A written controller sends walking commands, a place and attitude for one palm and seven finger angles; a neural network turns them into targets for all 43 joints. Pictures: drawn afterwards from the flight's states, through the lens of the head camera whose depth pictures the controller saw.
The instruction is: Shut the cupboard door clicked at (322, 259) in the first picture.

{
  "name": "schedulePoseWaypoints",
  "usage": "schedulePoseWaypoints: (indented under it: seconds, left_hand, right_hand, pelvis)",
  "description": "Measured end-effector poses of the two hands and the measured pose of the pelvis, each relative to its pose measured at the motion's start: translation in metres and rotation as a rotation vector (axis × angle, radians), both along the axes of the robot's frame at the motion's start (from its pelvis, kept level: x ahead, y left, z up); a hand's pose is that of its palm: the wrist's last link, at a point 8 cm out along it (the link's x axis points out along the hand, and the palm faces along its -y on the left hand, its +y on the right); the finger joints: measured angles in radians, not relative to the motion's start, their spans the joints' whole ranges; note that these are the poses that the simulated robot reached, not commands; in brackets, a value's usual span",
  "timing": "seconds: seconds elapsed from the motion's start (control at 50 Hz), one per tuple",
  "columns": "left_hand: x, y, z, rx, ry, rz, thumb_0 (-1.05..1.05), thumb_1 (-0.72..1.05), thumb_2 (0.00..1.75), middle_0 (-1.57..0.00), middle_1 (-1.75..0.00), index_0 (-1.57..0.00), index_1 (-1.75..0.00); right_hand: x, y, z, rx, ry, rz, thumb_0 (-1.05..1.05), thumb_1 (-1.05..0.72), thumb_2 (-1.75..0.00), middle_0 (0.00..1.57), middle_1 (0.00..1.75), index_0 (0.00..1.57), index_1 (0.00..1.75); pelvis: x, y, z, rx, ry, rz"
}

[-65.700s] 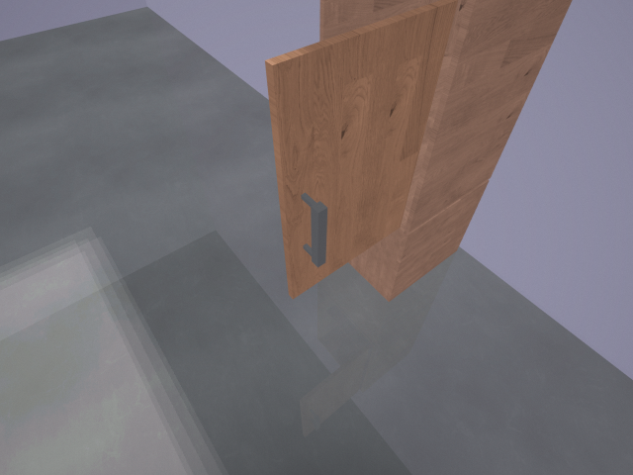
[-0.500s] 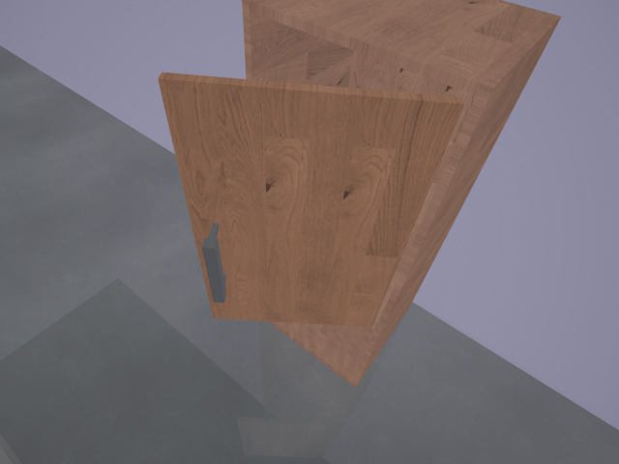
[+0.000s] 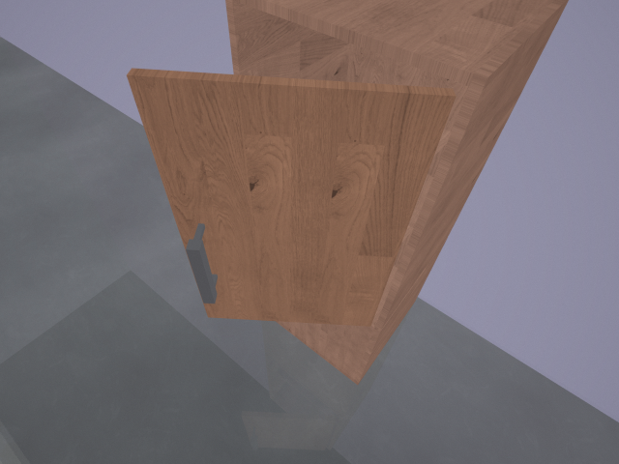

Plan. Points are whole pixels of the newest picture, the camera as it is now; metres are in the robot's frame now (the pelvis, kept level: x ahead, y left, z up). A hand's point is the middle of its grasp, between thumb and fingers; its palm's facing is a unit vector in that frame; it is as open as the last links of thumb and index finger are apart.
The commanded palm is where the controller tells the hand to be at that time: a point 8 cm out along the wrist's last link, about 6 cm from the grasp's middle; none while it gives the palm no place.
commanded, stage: come to a stop and stand still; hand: left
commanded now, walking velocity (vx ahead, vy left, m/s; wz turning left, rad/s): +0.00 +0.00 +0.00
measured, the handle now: (205, 265) +0.45 +0.20 -0.09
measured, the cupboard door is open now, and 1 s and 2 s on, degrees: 36 36 36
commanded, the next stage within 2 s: look again from close up in 0.28 s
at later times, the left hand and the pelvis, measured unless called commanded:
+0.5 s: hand out of the picture -0.01 +0.17 -0.17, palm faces +0.00 -0.98 -0.19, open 7.3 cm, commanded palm none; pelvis -0.01 +0.00 +0.01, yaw +0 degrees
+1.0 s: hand out of the picture +0.00 +0.19 -0.15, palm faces +0.10 -0.98 -0.19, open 7.4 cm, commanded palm +0.05 +0.23 -0.07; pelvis -0.04 +0.01 +0.00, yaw +0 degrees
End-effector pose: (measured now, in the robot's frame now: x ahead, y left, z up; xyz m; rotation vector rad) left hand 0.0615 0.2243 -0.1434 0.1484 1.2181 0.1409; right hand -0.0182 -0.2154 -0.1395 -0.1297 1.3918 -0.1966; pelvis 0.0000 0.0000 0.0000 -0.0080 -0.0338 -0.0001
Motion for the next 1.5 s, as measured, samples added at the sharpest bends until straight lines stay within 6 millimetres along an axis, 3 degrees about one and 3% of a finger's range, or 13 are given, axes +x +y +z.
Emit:
schedulePoseWaypoints:
  seconds: [0.16,0.32,0.44,0.58,0.76,0.96,0.98,1.1,1.18,1.26,1.38,1.44,1.5]
  left_hand:
    - [-0.028,0.005,0.008,0.013,0.089,0.014,-0.01,0.95,0.90,-0.20,-0.30,-0.20,-0.30]
    - [-0.061,-0.005,0.008,-0.001,0.181,0.014,0.00,0.92,0.90,-0.20,-0.30,-0.20,-0.30]
    - [-0.073,-0.013,0.007,-0.003,0.188,0.005,0.00,0.91,0.90,-0.20,-0.30,-0.20,-0.30]
    - [-0.079,-0.002,0.006,0.013,0.144,-0.001,0.00,0.91,0.90,-0.20,-0.30,-0.20,-0.30]
    - [-0.081,0.010,0.009,0.022,0.090,-0.019,0.00,0.91,0.90,-0.20,-0.30,-0.20,-0.30]
    - [-0.103,0.011,0.007,0.013,0.138,-0.013,0.00,0.91,0.90,-0.20,-0.30,-0.20,-0.30]
    - [-0.095,0.015,0.012,-0.003,0.090,0.047,0.00,0.91,0.90,-0.20,-0.30,-0.20,-0.30]
    - [0.026,0.022,0.114,0.035,-0.696,0.070,0.02,0.91,0.90,-0.22,-0.33,-0.22,-0.33]
    - [0.076,0.012,0.144,-0.033,-1.065,-0.007,0.01,0.91,0.90,-0.26,-0.38,-0.26,-0.38]
    - [0.067,0.002,0.120,-0.144,-1.255,-0.112,0.00,0.91,0.90,-0.32,-0.44,-0.32,-0.44]
    - [0.004,0.011,0.048,-0.157,-1.102,-0.086,0.01,0.91,0.90,-0.43,-0.56,-0.43,-0.56]
    - [-0.010,0.017,0.052,-0.101,-1.112,-0.058,0.02,0.91,0.90,-0.48,-0.61,-0.49,-0.62]
    - [0.002,0.016,0.077,-0.055,-1.239,-0.102,0.02,0.90,0.90,-0.54,-0.67,-0.54,-0.67]
  right_hand:
    - [0.045,-0.009,0.006,-0.019,-0.074,0.054,0.02,-0.94,-0.90,0.20,0.30,0.19,0.30]
    - [0.053,-0.012,0.007,-0.010,-0.078,0.063,0.01,-0.94,-0.90,0.20,0.30,0.20,0.30]
    - [0.045,-0.015,0.006,-0.004,-0.066,0.067,0.01,-0.93,-0.90,0.20,0.30,0.20,0.30]
    - [0.033,-0.008,0.001,0.002,-0.117,0.047,0.01,-0.92,-0.90,0.20,0.30,0.20,0.30]
    - [-0.001,0.001,0.002,0.022,-0.095,0.045,0.01,-0.92,-0.90,0.20,0.30,0.20,0.30]
    - [-0.037,0.010,0.003,0.033,-0.006,0.033,0.01,-0.91,-0.90,0.20,0.30,0.20,0.30]
    - [-0.035,0.008,0.004,0.015,-0.033,0.041,0.01,-0.91,-0.90,0.20,0.30,0.20,0.30]
    - [0.024,-0.009,0.021,-0.062,-0.453,0.090,0.01,-0.90,-0.90,0.20,0.30,0.20,0.30]
    - [0.079,-0.023,0.032,-0.085,-0.693,0.146,0.01,-0.90,-0.90,0.20,0.30,0.20,0.30]
    - [0.127,-0.034,0.042,-0.120,-0.841,0.234,0.01,-0.90,-0.90,0.20,0.30,0.20,0.30]
    - [0.185,-0.034,0.029,-0.151,-0.938,0.374,0.01,-0.90,-0.90,0.20,0.30,0.20,0.30]
    - [0.204,-0.022,0.011,-0.129,-0.949,0.414,0.01,-0.90,-0.90,0.20,0.30,0.20,0.30]
    - [0.212,-0.005,-0.013,-0.080,-0.933,0.423,0.01,-0.90,-0.90,0.20,0.30,0.20,0.30]
  pelvis:
    - [0.006,0.002,0.008,0.013,0.011,-0.010]
    - [0.006,-0.001,0.010,0.017,0.008,-0.011]
    - [0.001,-0.001,0.009,0.003,0.016,-0.008]
    - [-0.013,0.005,0.005,0.006,-0.013,-0.003]
    - [-0.032,0.010,0.006,0.013,-0.013,-0.005]
    - [-0.040,0.013,0.007,0.008,0.004,-0.004]
    - [-0.043,0.013,0.006,0.005,-0.003,0.000]
    - [-0.050,0.014,-0.004,0.005,0.016,0.041]
    - [-0.062,0.010,-0.024,0.010,0.098,0.044]
    - [-0.069,-0.001,-0.055,0.016,0.177,0.031]
    - [-0.069,-0.011,-0.102,-0.009,0.257,0.051]
    - [-0.068,-0.013,-0.117,-0.034,0.279,0.064]
    - [-0.067,-0.015,-0.126,-0.056,0.299,0.069]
